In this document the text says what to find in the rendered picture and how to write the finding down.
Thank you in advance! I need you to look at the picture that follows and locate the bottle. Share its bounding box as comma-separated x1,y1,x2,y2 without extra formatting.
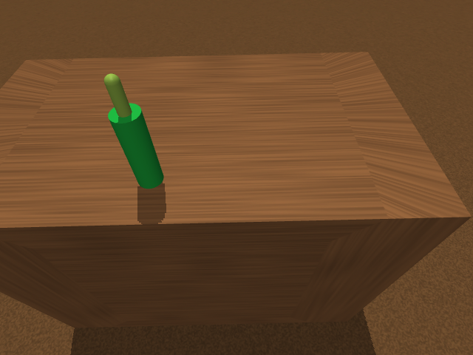
104,74,164,189

